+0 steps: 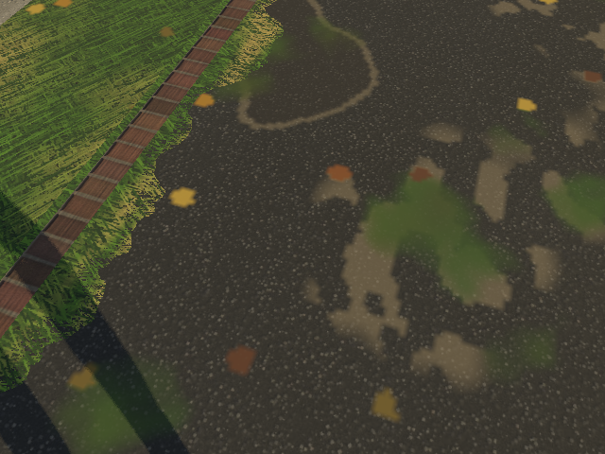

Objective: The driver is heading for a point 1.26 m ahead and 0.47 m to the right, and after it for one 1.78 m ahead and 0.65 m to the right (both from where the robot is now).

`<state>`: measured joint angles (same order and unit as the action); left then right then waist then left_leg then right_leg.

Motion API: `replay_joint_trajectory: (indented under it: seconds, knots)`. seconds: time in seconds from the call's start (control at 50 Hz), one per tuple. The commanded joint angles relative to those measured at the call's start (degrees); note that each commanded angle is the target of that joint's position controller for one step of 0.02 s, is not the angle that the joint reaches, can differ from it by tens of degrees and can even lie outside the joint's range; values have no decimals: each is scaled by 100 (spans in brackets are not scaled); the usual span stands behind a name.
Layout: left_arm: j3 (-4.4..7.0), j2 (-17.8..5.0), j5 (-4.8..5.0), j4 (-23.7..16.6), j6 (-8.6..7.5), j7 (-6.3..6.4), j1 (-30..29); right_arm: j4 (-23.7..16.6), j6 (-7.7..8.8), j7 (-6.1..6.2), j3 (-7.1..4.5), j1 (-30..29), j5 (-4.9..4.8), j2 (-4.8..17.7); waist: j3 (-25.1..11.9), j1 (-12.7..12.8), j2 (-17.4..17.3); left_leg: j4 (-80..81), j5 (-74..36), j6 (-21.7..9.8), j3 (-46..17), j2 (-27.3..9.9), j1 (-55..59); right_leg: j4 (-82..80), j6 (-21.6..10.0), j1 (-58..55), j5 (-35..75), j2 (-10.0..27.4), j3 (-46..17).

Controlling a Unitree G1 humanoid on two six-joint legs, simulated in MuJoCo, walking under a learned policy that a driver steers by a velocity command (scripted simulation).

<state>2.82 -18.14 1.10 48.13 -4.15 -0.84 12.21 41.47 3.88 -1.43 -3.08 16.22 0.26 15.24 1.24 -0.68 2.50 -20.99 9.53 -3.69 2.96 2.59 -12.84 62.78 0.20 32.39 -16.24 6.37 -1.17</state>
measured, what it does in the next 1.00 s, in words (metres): walks ahead, turning right: right foot, then left foot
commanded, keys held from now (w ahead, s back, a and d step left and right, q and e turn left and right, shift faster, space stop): w+e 0.44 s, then e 0.52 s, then no key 0.04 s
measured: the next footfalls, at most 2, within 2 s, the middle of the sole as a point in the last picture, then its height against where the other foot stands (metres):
right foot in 0.34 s outside the picture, level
left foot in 0.78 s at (327, 397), level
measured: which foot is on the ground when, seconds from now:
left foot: down 0.00-0.34, up 0.36-0.76, down 0.78-1.00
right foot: up 0.00-0.32, down 0.34-0.78, up 0.80-1.00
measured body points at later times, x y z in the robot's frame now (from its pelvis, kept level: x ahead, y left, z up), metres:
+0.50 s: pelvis +0.28 -0.08 -0.01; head +0.32 -0.10 +0.44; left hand +0.46 +0.16 -0.12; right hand +0.34 -0.38 -0.12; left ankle +0.27 +0.08 -0.66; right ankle +0.31 -0.16 -0.74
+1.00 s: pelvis +0.46 -0.09 -0.01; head +0.50 -0.10 +0.44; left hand +0.73 +0.08 -0.12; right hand +0.45 -0.40 -0.10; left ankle +0.58 -0.04 -0.74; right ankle +0.37 -0.19 -0.67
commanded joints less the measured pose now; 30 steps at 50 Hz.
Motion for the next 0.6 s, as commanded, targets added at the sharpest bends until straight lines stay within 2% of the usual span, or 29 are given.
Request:
replay_joint_trajectory:
  seconds: [0.02,0.08,0.14,0.2,0.24,0.28,0.3,0.32,0.34,0.36,0.38,0.4,0.42,0.44,0.46,0.48,0.52,0.56,0.6]
  knots:
    - [64,-248,-10,-241,88,32,172,-262,222,51,-215,-238,45,754,-79,172,-631,1377,-1027,-1061,-1063,-1594,315,-394,128,607,721,239,-318]
    - [48,-179,-6,-362,71,-18,-276,-97,238,112,-232,-115,64,822,82,16,-568,1468,-1098,-837,-430,-1472,408,-1409,117,642,1740,76,-379]
    - [-3,-82,-10,-544,37,-103,-804,55,229,161,-262,40,27,939,242,-200,-509,1555,-1056,-692,-20,-1510,578,-2246,35,479,2346,-63,-144]
    - [-21,-77,-8,-768,35,-196,-1190,258,149,186,-298,276,-37,991,365,-348,-445,1370,-1218,-600,177,-1704,1255,-2695,-121,690,2176,-117,-61]
    - [-8,-120,-17,-916,35,-267,-1318,343,56,210,-328,323,-79,1042,376,-343,-479,1065,-1714,-509,270,-1836,1722,-2846,-269,795,1663,-190,79]
    - [62,-258,-22,-1001,44,-319,-1146,334,-46,264,-370,219,-97,1185,149,-161,-658,399,-3452,-361,444,-1854,1972,-2868,-465,360,1013,-463,416]
    - [149,-405,-24,-956,64,-318,-758,310,-105,304,-388,166,-93,1258,-160,65,-769,-254,-4476,-263,552,-1801,1997,-2834,-586,-213,741,-694,616]
    - [303,-647,-11,-772,74,-286,55,274,-167,346,-370,87,-95,1243,-605,519,-690,-1379,-4890,-89,754,-1594,1689,-3078,-768,-1331,888,-970,723]
    - [501,-1102,11,-578,111,-194,1021,171,-154,395,-295,190,-25,1112,-1196,910,-241,-3004,-3680,151,784,-1363,459,-3144,-1090,-3098,1082,-566,-165]
    - [621,-1703,85,-579,115,-146,1156,-100,10,271,-17,829,157,274,-1779,341,1320,-5165,1459,589,468,-175,-2268,-3535,-2242,-5243,134,948,-3375]
    - [480,-1250,57,-703,75,-140,1308,-89,245,180,-44,322,-22,626,-2419,722,724,-5864,2378,504,-800,18,-3004,-4401,-2387,-5721,-464,1236,-4703]
    - [401,-968,-5,-690,40,-121,1127,-264,383,111,-122,-228,-244,914,-1651,827,474,-5863,1921,358,-924,-301,-3477,-4514,-2078,-5269,-168,1091,-3845]
    - [369,-853,2,-754,19,-101,802,-335,460,126,-85,-448,-213,862,-1144,642,5,-5420,1448,279,-864,-554,-3381,-4509,-1889,-4467,287,859,-3182]
    - [298,-633,-4,-827,34,-95,421,-311,461,177,-117,-641,-36,862,-649,434,-353,-4867,1165,278,-787,-734,-3051,-4624,-1692,-3578,935,608,-2581]
    - [268,-598,-111,-963,28,-59,143,-350,406,195,-163,-498,4,914,-533,157,0,-4685,1037,355,-838,-813,-2590,-4680,-1774,-2937,1986,574,-2353]
    - [269,-577,-136,-1052,38,-43,-22,-346,328,204,-181,-397,42,931,-436,29,23,-4544,1109,466,-818,-821,-2310,-4704,-1808,-2538,2899,491,-2148]
    - [311,-683,-120,-1067,51,25,-71,-321,197,231,-154,-257,72,756,-389,-118,-103,-3967,1034,656,-647,-746,-2015,-4649,-1741,-1975,4093,299,-1558]
    - [374,-861,-66,-1029,103,113,0,-401,127,261,-85,-513,101,565,-381,-58,-61,-3085,417,794,-485,-516,-1833,-4551,-1559,-1648,4511,26,-1158]
    - [396,-875,7,-983,224,196,87,-443,106,244,-36,-795,87,458,-576,68,147,-2239,-514,838,-441,-266,-1403,-4375,-1269,-1515,4201,-260,-946]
